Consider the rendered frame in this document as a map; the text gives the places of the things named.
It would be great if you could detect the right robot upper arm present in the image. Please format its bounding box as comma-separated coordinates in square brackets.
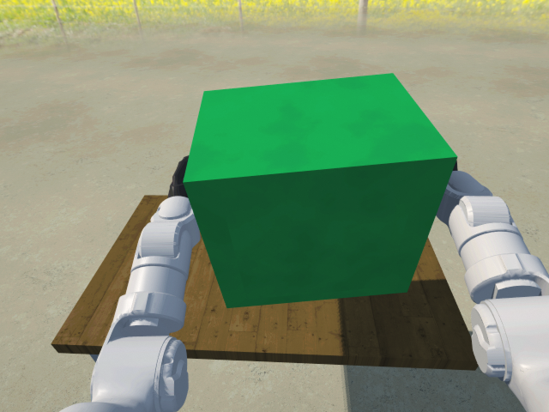
[471, 295, 549, 412]

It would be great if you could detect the table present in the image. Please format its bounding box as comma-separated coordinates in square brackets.
[51, 195, 479, 371]

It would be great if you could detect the left robot forearm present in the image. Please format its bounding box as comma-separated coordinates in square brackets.
[90, 196, 201, 402]

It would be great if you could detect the left robot upper arm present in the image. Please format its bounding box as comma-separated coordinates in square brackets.
[59, 336, 189, 412]

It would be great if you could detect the carton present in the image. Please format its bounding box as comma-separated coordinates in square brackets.
[183, 73, 457, 308]

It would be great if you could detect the right robot forearm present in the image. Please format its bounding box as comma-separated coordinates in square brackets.
[436, 171, 549, 304]

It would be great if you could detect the left robot hand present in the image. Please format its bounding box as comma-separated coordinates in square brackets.
[168, 156, 189, 198]

